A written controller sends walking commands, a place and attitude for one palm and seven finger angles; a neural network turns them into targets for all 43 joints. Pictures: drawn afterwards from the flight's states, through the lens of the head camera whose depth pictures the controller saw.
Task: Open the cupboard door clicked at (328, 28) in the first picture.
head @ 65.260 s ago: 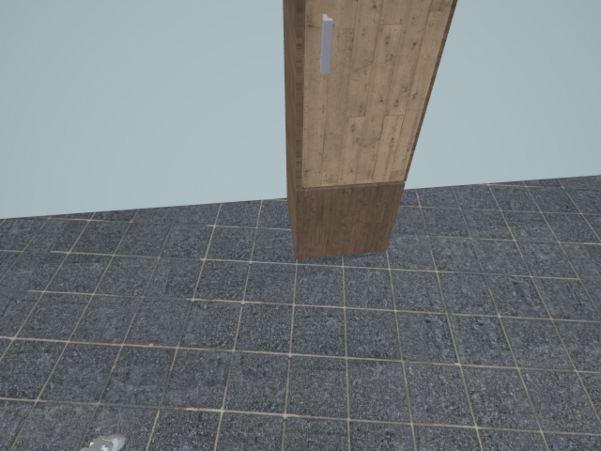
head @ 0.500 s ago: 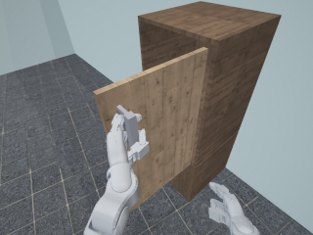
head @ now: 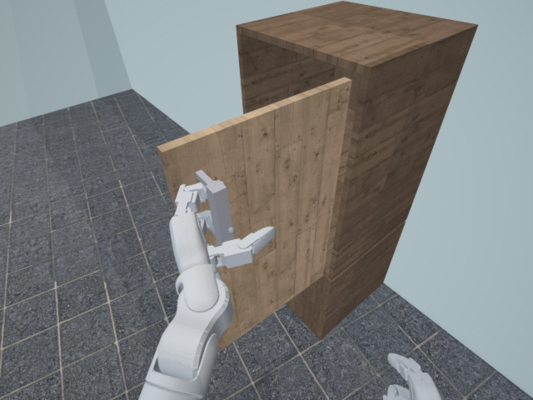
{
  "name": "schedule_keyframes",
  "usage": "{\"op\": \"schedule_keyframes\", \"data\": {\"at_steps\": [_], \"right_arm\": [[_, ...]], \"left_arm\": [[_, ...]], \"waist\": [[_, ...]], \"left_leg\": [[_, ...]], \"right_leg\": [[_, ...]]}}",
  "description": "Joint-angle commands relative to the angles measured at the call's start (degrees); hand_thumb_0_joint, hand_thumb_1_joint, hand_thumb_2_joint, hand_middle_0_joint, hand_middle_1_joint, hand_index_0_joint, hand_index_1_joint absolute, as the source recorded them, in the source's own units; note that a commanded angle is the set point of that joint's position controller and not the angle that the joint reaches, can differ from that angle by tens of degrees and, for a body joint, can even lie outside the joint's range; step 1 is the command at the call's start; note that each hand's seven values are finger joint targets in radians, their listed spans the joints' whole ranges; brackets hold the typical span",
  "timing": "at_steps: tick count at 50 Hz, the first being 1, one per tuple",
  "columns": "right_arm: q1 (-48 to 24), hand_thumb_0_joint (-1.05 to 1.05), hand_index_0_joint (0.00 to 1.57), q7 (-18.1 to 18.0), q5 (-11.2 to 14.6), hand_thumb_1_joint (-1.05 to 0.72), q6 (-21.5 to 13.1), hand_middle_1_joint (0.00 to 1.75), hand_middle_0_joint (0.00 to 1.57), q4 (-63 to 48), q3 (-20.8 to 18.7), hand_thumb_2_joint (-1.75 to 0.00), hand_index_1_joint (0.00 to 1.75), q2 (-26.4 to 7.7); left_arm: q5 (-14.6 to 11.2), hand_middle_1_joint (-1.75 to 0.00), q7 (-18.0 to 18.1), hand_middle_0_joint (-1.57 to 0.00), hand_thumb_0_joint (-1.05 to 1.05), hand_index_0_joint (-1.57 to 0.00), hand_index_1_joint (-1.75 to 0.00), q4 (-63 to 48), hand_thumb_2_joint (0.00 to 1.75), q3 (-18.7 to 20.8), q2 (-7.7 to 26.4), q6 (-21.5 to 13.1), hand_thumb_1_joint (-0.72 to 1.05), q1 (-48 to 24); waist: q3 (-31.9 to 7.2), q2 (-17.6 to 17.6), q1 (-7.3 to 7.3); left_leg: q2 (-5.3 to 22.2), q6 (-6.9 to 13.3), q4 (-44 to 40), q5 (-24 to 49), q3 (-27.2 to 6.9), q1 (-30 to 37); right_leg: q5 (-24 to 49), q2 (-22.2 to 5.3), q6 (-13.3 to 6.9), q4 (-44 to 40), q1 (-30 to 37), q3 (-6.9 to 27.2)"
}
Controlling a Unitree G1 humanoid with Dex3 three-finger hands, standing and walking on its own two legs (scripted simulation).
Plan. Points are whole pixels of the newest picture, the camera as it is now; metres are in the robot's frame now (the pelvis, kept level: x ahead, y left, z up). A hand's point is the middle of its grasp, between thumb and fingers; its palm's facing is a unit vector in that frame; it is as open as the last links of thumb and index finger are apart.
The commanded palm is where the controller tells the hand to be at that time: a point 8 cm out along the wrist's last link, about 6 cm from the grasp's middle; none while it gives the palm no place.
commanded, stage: open thumb and fingers to let go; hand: left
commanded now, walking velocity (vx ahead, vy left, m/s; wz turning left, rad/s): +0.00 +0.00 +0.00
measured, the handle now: (214, 211) +0.35 +0.11 +0.15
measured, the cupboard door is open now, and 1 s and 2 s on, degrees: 88 88 88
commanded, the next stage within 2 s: slide the hand sideways off the handle in 0.38 s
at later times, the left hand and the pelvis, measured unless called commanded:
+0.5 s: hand (233, 228) +0.31 +0.07 +0.15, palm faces +0.32 -0.95 +0.02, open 15.2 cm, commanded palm +0.26 +0.11 +0.14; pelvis -0.01 +0.02 +0.00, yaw +0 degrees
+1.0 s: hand (222, 257) +0.26 +0.08 +0.14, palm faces -0.09 -1.00 +0.01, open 16.3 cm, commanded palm +0.23 +0.14 +0.14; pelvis -0.02 +0.03 +0.00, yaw -2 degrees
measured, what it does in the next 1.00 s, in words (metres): stands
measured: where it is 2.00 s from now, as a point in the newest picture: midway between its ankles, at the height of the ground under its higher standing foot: outside the picture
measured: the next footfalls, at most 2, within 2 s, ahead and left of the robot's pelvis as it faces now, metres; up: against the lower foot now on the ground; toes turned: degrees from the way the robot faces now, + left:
none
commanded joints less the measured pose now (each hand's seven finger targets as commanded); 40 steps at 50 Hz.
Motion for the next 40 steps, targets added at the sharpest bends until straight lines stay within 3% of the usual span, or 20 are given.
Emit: {"op": "schedule_keyframes", "data": {"at_steps": [1,7,10,17,18,24,25,26,27,28,30,32,35,37,40], "right_arm": [[-12.2,0.00,0.20,0.0,-0.1,-0.90,-3.8,0.30,0.20,-10.4,-0.8,-0.90,0.30,-2.9],[-12.7,0.00,0.20,0.2,0.0,-0.90,-3.8,0.30,0.20,-10.2,-0.7,-0.90,0.30,-2.6],[-13.1,0.00,0.20,0.2,-0.1,-0.90,-3.5,0.30,0.20,-10.1,-0.6,-0.90,0.30,-2.5],[-12.8,0.00,0.20,0.5,-0.2,-0.90,-3.0,0.30,0.20,-9.2,-0.3,-0.90,0.30,-2.3],[-13.0,0.00,0.20,0.6,-0.2,-0.90,-2.8,0.30,0.20,-9.4,-0.3,-0.90,0.30,-2.3],[-13.4,0.00,0.20,0.8,-0.2,-0.90,-2.4,0.30,0.20,-9.5,-0.2,-0.90,0.30,-2.2],[-8.3,0.00,0.20,1.3,-0.4,-0.90,-1.1,0.30,0.20,-9.1,-0.2,-0.90,0.30,-4.6],[-8.2,0.00,0.20,0.4,0.6,-0.90,-0.5,0.30,0.20,-11.5,-0.6,-0.90,0.30,-4.4],[-8.1,0.00,0.20,-0.4,0.8,-0.90,-0.2,0.30,0.20,-12.1,-0.3,-0.90,0.30,-4.5],[-8.7,0.00,0.20,-1.0,1.1,-0.90,-0.5,0.30,0.20,-13.3,0.0,-0.90,0.30,-4.2],[-8.7,0.00,0.20,-1.8,2.0,-0.90,-1.3,0.30,0.20,-14.2,0.8,-0.90,0.30,-3.9],[-9.8,0.00,0.20,-2.3,3.0,-0.90,-2.9,0.30,0.20,-15.2,1.5,-0.90,0.30,-3.6],[-10.7,0.00,0.20,-2.4,3.3,-0.90,-4.5,0.30,0.20,-15.5,1.6,-0.90,0.30,-4.2],[-10.4,0.00,0.20,-1.9,3.1,-0.90,-5.0,0.30,0.20,-15.4,1.5,-0.90,0.30,-4.5],[-9.7,0.00,0.20,-1.0,2.6,-0.90,-5.0,0.30,0.20,-16.0,1.1,-0.90,0.30,-4.7]], "left_arm": [[1.6,-1.15,-0.4,-0.29,0.00,-0.29,-1.15,-11.2,0.30,-2.3,-3.5,-4.3,-0.50,-19.4],[1.0,-0.85,0.4,-0.24,0.00,-0.24,-0.85,-9.7,0.30,-2.0,-4.1,-4.2,-0.50,-19.8],[0.8,-0.70,1.0,-0.22,0.00,-0.22,-0.70,-8.7,0.30,-1.5,-4.2,-4.0,-0.50,-21.7],[1.9,-0.35,1.7,-0.16,0.00,-0.16,-0.35,-6.1,0.30,-2.0,-4.7,-3.3,-0.50,-25.4],[1.6,-0.30,1.8,-0.15,0.00,-0.15,-0.30,-5.4,0.30,-2.2,-5.4,-3.1,-0.50,-24.8],[1.0,-0.30,2.5,-0.15,0.00,-0.15,-0.30,-5.6,0.30,-2.1,-6.0,-2.5,-0.50,-26.3],[5.4,-0.30,-10.7,-0.15,0.00,-0.15,-0.30,-5.0,0.30,-13.8,-2.4,-5.5,-0.50,-23.0],[2.6,-0.30,-17.5,-0.15,0.00,-0.15,-0.30,-8.2,0.30,-8.7,2.5,-8.4,-0.50,-25.5],[1.5,-0.30,-21.6,-0.15,0.00,-0.15,-0.30,-8.4,0.30,-7.9,5.1,-10.3,-0.50,-25.6],[0.1,-0.30,-25.0,-0.15,0.00,-0.15,-0.30,-10.9,0.30,-7.8,6.3,-11.6,-0.50,-28.1],[-3.1,-0.30,-31.3,-0.15,0.00,-0.15,-0.30,-8.7,0.30,-7.6,6.4,-12.4,-0.50,-27.3],[-7.8,-0.30,-32.8,-0.15,0.00,-0.15,-0.30,-7.2,0.30,-6.8,3.5,-11.3,-0.50,-26.8],[-12.0,-0.30,-30.6,-0.15,0.00,-0.15,-0.30,-6.8,0.30,-2.0,3.2,-9.2,-0.50,-21.5],[-11.4,-0.30,-28.4,-0.15,0.00,-0.15,-0.30,-6.9,0.30,0.2,4.9,-8.6,-0.50,-19.8],[-7.9,-0.30,-25.7,-0.15,0.00,-0.15,-0.30,-9.2,0.30,0.5,6.4,-8.8,-0.50,-19.0]], "waist": [[-6.5,-7.1,0.49],[-6.4,-7.3,1.24],[-6.9,-8.2,0.94],[-7.5,-4.9,0.85],[-7.8,-5.7,0.90],[-9.5,-6.7,0.98],[-6.0,-11.7,-4.25],[-10.8,-9.7,-2.51],[-11.7,-6.5,-1.89],[-13.9,-3.2,-1.95],[-11.7,-1.8,-2.73],[-8.1,-1.0,-2.51],[-6.7,-5.0,-0.59],[-6.3,-6.1,0.22],[-6.6,-7.3,-0.06]], "left_leg": [[-2.4,3.4,-0.1,11.5,2.3,10.1],[-2.2,3.2,-0.7,11.1,2.1,10.4],[-2.2,3.2,-0.9,10.9,2.3,10.4],[-1.6,2.8,-1.3,10.7,1.7,10.9],[-1.7,2.8,-1.5,10.4,1.6,10.6],[-1.4,2.7,-1.5,10.7,1.5,10.7],[-1.8,4.0,-2.7,13.4,1.0,11.0],[-1.9,4.3,-2.9,14.2,1.6,11.5],[-2.0,4.6,-2.8,15.0,2.1,12.4],[-2.3,4.6,-2.7,14.4,2.3,13.8],[-2.2,4.4,-3.0,11.2,1.8,14.2],[-1.8,4.0,-4.0,6.3,0.8,13.3],[-1.5,3.3,-5.6,1.7,-0.1,10.6],[-1.4,3.2,-6.0,0.8,0.1,9.6],[-1.3,3.4,-5.9,1.2,0.8,9.1]], "right_leg": [[19.1,-3.6,1.8,-9.0,-9.2,2.6],[16.5,-3.0,1.3,-9.3,-9.3,1.8],[16.4,-3.0,1.4,-9.1,-9.4,1.7],[14.0,-2.3,0.6,-8.4,-10.2,0.9],[13.8,-2.3,0.6,-8.1,-9.9,0.7],[13.9,-2.1,0.6,-7.6,-9.4,0.4],[19.7,-1.8,1.1,-5.2,-11.6,1.9],[22.8,-1.8,1.0,-4.5,-8.7,1.6],[24.5,-2.0,0.8,-4.4,-7.7,2.1],[24.2,-2.1,0.7,-4.3,-7.4,2.0],[19.8,-1.8,0.7,-5.3,-9.5,1.2],[13.2,-1.1,0.8,-6.9,-11.8,0.2],[8.1,-0.5,1.3,-7.6,-11.7,-1.0],[6.6,-0.4,1.4,-7.7,-11.7,-1.0],[6.1,-0.6,1.5,-7.5,-12.1,-0.4]]}}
